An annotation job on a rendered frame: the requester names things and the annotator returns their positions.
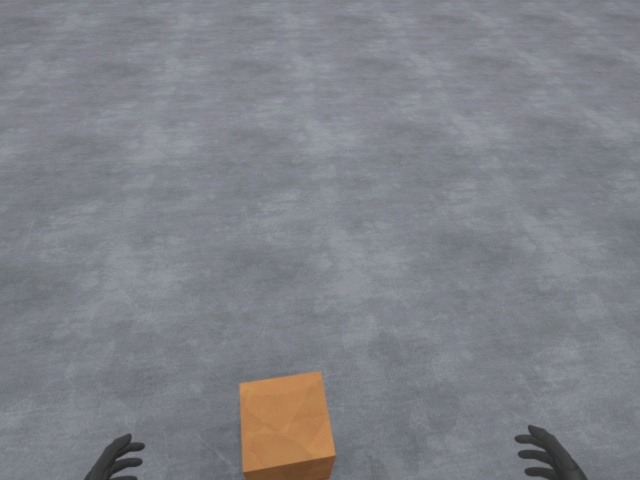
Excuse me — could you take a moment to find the right robot hand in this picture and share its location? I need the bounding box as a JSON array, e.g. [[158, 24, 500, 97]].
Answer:
[[515, 425, 588, 480]]

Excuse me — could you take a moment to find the carton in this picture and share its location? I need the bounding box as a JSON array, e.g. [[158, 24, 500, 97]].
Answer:
[[239, 371, 336, 480]]

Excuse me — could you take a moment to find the left robot hand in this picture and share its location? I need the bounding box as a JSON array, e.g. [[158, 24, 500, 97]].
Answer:
[[84, 434, 145, 480]]

